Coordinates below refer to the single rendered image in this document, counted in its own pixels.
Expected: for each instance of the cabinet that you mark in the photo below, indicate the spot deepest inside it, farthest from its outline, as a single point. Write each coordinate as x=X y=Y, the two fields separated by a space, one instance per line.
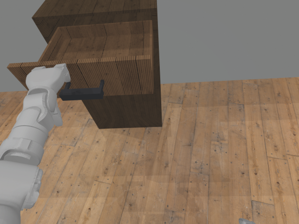
x=119 y=111

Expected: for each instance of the robot left forearm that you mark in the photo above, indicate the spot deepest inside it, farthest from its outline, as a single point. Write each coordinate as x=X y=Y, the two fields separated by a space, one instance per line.
x=29 y=134

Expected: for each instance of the handle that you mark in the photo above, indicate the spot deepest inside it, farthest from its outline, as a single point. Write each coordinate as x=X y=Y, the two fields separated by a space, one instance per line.
x=82 y=93

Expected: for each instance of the left robot hand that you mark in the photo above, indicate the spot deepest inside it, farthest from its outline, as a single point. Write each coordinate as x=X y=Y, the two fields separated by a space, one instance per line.
x=53 y=78

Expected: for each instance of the drawer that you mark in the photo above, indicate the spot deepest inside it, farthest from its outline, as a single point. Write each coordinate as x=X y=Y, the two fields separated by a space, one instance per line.
x=119 y=53

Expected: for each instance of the left robot upper arm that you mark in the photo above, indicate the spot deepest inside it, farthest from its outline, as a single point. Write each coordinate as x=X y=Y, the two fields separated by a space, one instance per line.
x=19 y=189

